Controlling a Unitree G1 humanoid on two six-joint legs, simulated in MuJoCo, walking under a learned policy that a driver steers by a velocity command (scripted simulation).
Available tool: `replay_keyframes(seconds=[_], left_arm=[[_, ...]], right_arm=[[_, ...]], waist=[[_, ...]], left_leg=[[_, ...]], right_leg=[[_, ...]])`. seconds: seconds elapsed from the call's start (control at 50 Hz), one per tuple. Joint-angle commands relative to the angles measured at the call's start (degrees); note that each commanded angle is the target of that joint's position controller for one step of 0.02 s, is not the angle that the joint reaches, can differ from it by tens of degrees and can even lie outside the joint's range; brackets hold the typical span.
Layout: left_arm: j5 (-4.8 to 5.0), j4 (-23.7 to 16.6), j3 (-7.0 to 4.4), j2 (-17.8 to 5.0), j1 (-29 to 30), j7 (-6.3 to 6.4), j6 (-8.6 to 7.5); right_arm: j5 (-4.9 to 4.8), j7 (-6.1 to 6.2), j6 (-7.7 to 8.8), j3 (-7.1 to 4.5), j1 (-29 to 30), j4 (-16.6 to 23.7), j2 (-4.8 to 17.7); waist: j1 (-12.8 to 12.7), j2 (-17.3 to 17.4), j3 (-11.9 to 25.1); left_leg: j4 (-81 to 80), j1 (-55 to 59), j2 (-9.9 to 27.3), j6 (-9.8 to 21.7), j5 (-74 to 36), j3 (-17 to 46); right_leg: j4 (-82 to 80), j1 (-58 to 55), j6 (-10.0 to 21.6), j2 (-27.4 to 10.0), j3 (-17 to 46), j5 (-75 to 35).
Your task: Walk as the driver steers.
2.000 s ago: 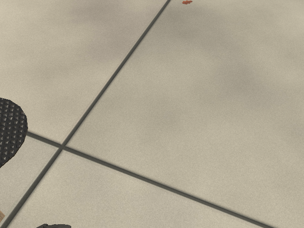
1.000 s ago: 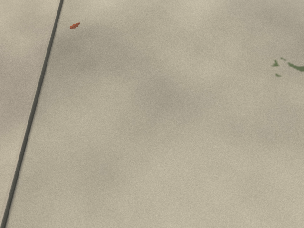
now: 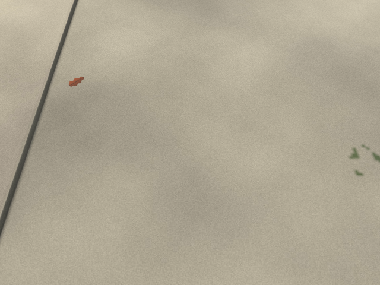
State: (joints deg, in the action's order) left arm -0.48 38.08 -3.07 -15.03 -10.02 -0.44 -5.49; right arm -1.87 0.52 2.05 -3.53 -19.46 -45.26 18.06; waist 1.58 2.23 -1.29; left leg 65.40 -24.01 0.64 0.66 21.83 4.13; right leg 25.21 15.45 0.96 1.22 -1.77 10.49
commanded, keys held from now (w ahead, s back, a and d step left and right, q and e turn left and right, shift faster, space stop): w+q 1.00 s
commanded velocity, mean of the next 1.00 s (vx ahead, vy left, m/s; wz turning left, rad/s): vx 0.50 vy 0.00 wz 0.58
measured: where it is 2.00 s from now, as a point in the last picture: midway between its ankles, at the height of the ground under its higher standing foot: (61, 186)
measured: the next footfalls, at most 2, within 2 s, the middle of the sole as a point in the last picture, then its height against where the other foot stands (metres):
left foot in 0.34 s outside the picture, level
right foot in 0.84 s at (174, 235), level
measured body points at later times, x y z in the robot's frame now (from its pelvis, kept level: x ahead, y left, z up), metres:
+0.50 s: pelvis +0.27 +0.09 -0.01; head +0.31 +0.11 +0.44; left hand +0.30 +0.39 -0.11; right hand +0.49 -0.13 -0.10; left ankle +0.30 +0.16 -0.74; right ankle +0.25 -0.09 -0.65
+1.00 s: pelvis +0.55 +0.14 +0.00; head +0.58 +0.15 +0.45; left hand +0.51 +0.44 -0.09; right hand +0.80 -0.04 -0.11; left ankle +0.43 +0.21 -0.65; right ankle +0.64 +0.07 -0.74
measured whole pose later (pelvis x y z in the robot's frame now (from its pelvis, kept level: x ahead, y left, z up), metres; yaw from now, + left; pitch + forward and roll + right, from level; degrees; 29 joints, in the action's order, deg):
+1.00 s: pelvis +0.55 +0.14 +0.00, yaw +36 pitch +1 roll -1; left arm -0.6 41.0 -3.1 -15.4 -11.7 -0.7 -5.5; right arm -1.6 0.4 0.7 -3.7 -17.6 -39.9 18.3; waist 0.0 2.5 -1.8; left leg 67.4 -26.8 0.6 0.3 20.7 4.2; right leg 25.0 15.1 1.3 1.3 -3.1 10.1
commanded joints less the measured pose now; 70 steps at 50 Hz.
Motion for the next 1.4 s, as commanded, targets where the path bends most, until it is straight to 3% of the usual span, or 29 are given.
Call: replay_keyframes(seconds=[0.02, 0.18, 0.26, 0.3, 0.34, 0.36, 0.38, 0.4, 0.42, 0.44, 0.46, 0.56, 0.64, 0.72, 0.78, 0.82, 0.84, 0.86, 0.88, 0.9, 0.92, 0.98, 1.04, 1.24, 1.3, 1.34, 1.36, 1.38, 1.4], left_arm=[[-0.03, -0.7, -1.97, -5.7, -2.4, 0.07, -0.87], [0.83, 2.7, -3.56, -10.6, -3.7, 0.60, -0.83], [2.03, 4.7, -4.29, -12.8, -6.8, 0.66, 0.35], [2.40, 4.9, -4.78, -14.7, -7.2, 0.92, 1.25], [2.56, 4.5, -4.27, -14.2, -7.1, 1.35, 2.03], [0.29, 3.3, -2.58, -9.9, -9.6, 1.44, 1.75], [-0.20, -0.2, -0.52, -4.9, -12.6, 0.72, 0.21], [1.73, -0.4, -1.73, -11.1, -6.1, -0.01, -1.50], [3.21, -1.9, -1.81, -11.8, -2.0, -0.29, -2.29], [2.29, -1.7, -1.47, -10.7, -1.6, 0.18, -2.57], [0.65, -1.2, -1.75, -10.8, -1.9, 0.65, -2.38], [-0.64, -1.3, -1.29, -8.4, -1.4, 0.69, -0.08], [-0.36, -3.3, -0.15, -5.9, 7.5, 0.15, -0.37], [0.76, -4.8, -0.42, -7.1, 12.9, -0.92, -1.24], [0.97, -4.5, -1.39, -9.0, 11.1, -1.27, -1.80], [0.66, -2.7, -2.66, -10.8, 3.0, -0.72, -2.24], [-0.32, -2.1, -3.50, -13.4, -4.9, -0.18, -2.42], [-0.91, -0.3, -4.70, -18.0, -10.9, -0.12, -1.63], [0.63, 0.1, -4.06, -14.1, -11.6, -0.62, -1.15], [0.73, -0.6, -2.96, -10.2, -8.8, -0.38, -0.85], [0.18, -0.9, -2.36, -8.8, -5.6, -0.20, -0.42], [-0.32, 0.3, -1.55, -6.4, -2.5, 0.08, -0.57], [0.29, 2.0, -2.18, -8.0, -3.0, 0.12, -1.15], [1.53, 6.4, -3.44, -12.6, -7.0, 0.59, 0.69], [2.43, 6.7, -4.18, -15.1, -7.0, 0.98, 1.81], [2.83, 6.3, -4.06, -15.2, -5.9, 1.43, 2.56], [1.18, 5.3, -2.82, -12.2, -7.2, 1.60, 2.32], [-0.21, 1.2, -0.27, -5.1, -11.0, 0.89, 0.89], [1.34, 0.9, -1.12, -10.5, -5.9, -0.03, -1.33]], right_arm=[[0.05, -0.60, -0.10, -0.89, 2.4, 5.7, 2.8], [0.66, -3.05, 0.37, 0.36, 14.0, 10.4, 1.0], [0.57, -4.03, 0.17, 0.01, 19.2, 13.5, 2.4], [0.86, -4.09, -0.23, -1.07, 17.1, 14.1, 4.4], [0.55, -3.20, -0.95, -4.17, 1.7, 10.5, 9.5], [0.06, -1.90, -1.67, -5.72, -6.0, 9.0, 14.6], [-0.19, -2.10, -0.87, -5.66, -2.2, 11.0, 18.5], [0.31, -2.60, -0.08, -4.12, -2.8, 11.9, 12.9], [0.76, -2.65, 0.68, -3.36, -1.5, 11.2, 10.5], [0.87, -2.64, 1.16, -2.93, 1.8, 11.2, 9.4], [1.19, -2.40, 1.31, -2.42, 5.0, 11.6, 7.8], [1.50, -0.95, 1.77, -2.39, 6.3, 10.9, 8.1], [0.83, 0.01, 1.25, -2.67, 3.3, 9.0, 8.8], [0.26, 0.36, 0.66, -2.82, -0.8, 6.9, 9.0], [0.35, 0.59, 0.08, -2.90, -1.1, 6.4, 8.6], [0.54, 0.42, -0.14, -2.30, 0.0, 6.8, 6.7], [1.27, 0.15, 0.02, -1.04, 0.0, 7.8, 3.4], [-0.05, 0.13, 0.49, 0.23, -8.2, 8.9, -0.6], [-0.81, 0.37, 0.63, -0.41, -8.0, 8.6, 4.5], [-0.64, 0.48, 0.32, -1.66, -1.8, 8.8, 8.7], [0.09, 0.62, -0.03, -1.87, 2.0, 9.6, 8.9], [0.22, -0.17, -0.56, -1.88, 3.3, 10.5, 5.7], [0.28, -0.45, -1.28, -1.21, 4.9, 11.6, 2.7], [0.28, -3.56, -0.12, -0.21, 18.9, 15.7, 1.2], [0.76, -3.94, -0.56, -1.54, 16.9, 16.3, 3.8], [0.63, -3.22, -1.15, -4.31, 2.6, 12.9, 8.3], [0.26, -2.01, -1.88, -6.02, -6.6, 10.7, 12.5], [-0.43, -1.70, -1.30, -6.47, -2.3, 12.3, 18.4], [0.27, -2.15, -0.35, -4.79, -3.7, 13.6, 12.9]], waist=[[-2.2, -9.1, -1.1], [-4.4, -4.5, -2.8], [-5.0, -4.5, -3.8], [-2.8, -6.3, -0.7], [5.9, -5.5, 8.0], [7.2, 4.2, 13.5], [1.1, 15.2, 22.1], [5.7, 5.7, 22.1], [5.3, 3.7, 13.6], [2.4, -1.9, 8.2], [0.3, -2.0, 5.9], [-2.2, -0.5, 2.5], [1.1, 0.9, 0.6], [3.0, 2.1, -0.1], [1.3, 4.3, 0.4], [-3.1, 4.8, 4.0], [-6.7, 0.5, 11.8], [-4.4, -16.2, 20.6], [-5.2, -16.8, 18.9], [-6.8, -10.5, 10.7], [-6.1, -6.9, 5.8], [-3.1, -9.1, 0.5], [-2.5, -8.6, -0.7], [-6.4, -5.3, -3.7], [-3.3, -7.3, -0.8], [5.2, -6.4, 7.1], [8.7, -0.3, 12.2], [1.1, 15.6, 18.5], [5.5, 7.2, 22.9]], left_leg=[[0.3, -14.7, 6.4, -0.6, -4.3, 2.0], [-22.7, -12.2, 5.4, -0.5, -23.4, -2.5], [-28.7, -11.7, 3.7, 2.3, -19.7, -5.0], [-29.4, -5.7, -0.1, 4.7, -13.5, -8.5], [-32.7, 16.7, -4.9, 8.5, -14.4, -9.9], [-32.9, 34.3, 5.2, 12.4, -16.1, 6.0], [-43.4, 48.5, 18.0, 24.2, 0.7, 40.8], [-48.8, 47.2, 18.0, 21.3, 5.6, 41.7], [-49.3, 40.4, 16.2, 18.9, 2.7, 33.8], [-49.3, 31.4, 13.9, 17.2, -4.3, 27.7], [-49.7, 24.6, 12.0, 16.5, -11.3, 23.1], [-52.7, 11.6, 8.0, 16.6, -26.5, 14.1], [-52.0, 8.9, 4.1, 12.9, -20.8, 10.4], [-48.9, 11.8, 5.6, 11.6, -15.7, 14.9], [-43.8, 16.6, 7.4, 10.3, -16.5, 19.9], [-36.3, 15.3, 4.5, 7.9, -21.1, 19.0], [-22.1, 9.7, 1.3, 5.8, -16.4, 15.2], [-2.4, -10.6, -7.4, 1.2, 8.4, 6.9], [6.7, -19.6, -3.4, 0.4, 11.7, 6.8], [9.3, -21.8, -1.0, -0.1, 6.4, 6.6], [8.5, -20.4, 0.9, -0.4, 2.3, 4.3], [2.6, -14.7, 4.7, -0.6, -3.3, 3.3], [-2.0, -16.1, 5.7, -1.1, -5.9, 1.9], [-27.6, -13.2, 4.0, 1.1, -21.4, -4.9], [-29.6, -6.3, -0.3, 4.5, -13.2, -8.8], [-33.8, 13.8, -4.8, 8.3, -14.6, -10.3], [-34.4, 31.7, 1.3, 11.5, -14.3, 0.7], [-42.0, 48.6, 16.6, 23.8, -2.6, 35.7], [-48.6, 49.0, 18.3, 23.3, 4.5, 42.8]], right_leg=[[-15.6, -9.7, 9.5, -16.1, 14.3, -3.5], [-18.1, -10.3, 8.4, -14.9, -2.0, -14.1], [-14.8, -17.1, 6.5, -16.9, -5.3, -20.2], [-6.8, -19.8, 5.3, -16.9, -7.5, -38.9], [14.8, -12.8, 2.4, -14.1, -10.6, -45.9], [34.1, 2.9, -0.3, -10.8, -10.8, -16.5], [52.9, 24.1, -3.0, 1.2, -1.3, 23.7], [55.3, 29.7, -1.8, -1.7, 8.0, 21.4], [52.7, 32.1, -0.6, -3.7, 7.0, 16.6], [47.3, 29.6, -0.5, -6.1, 6.8, 12.3], [42.5, 25.8, -1.0, -7.6, 7.0, 9.8], [31.2, 19.8, -4.6, -7.3, 5.3, 2.2], [13.9, 16.2, -5.4, -4.1, 4.8, -13.3], [5.4, 12.9, -4.4, -1.8, 6.0, -15.7], [2.9, 10.1, -2.3, -1.4, 6.9, -8.7], [-0.5, -2.1, 0.6, -1.8, 5.6, -7.5], [1.1, -16.3, 4.2, -9.9, 12.6, -5.3], [-1.8, -37.4, 13.8, -23.6, 37.0, 5.4], [-7.1, -36.7, 14.3, -26.3, 48.2, 21.6], [-8.6, -29.7, 11.4, -23.5, 40.0, 22.9], [-9.2, -22.6, 9.5, -21.0, 31.7, 15.4], [-13.2, -11.0, 8.3, -15.7, 17.6, 1.1], [-16.0, -9.4, 9.9, -16.4, 11.3, -5.4], [-15.5, -17.0, 7.0, -16.4, -5.1, -18.3], [-6.6, -21.1, 5.4, -17.0, -8.2, -41.8], [12.9, -15.7, 3.1, -14.9, -10.9, -49.3], [30.4, -1.1, 0.7, -12.6, -10.7, -28.9], [52.6, 24.1, -2.7, 0.3, -5.4, 21.0], [56.2, 30.1, -1.6, -1.1, 7.4, 21.6]])
Over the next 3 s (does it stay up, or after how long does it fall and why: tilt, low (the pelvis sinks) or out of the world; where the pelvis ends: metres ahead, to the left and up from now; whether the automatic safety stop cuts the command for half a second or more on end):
stays up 0.98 1.03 -0.01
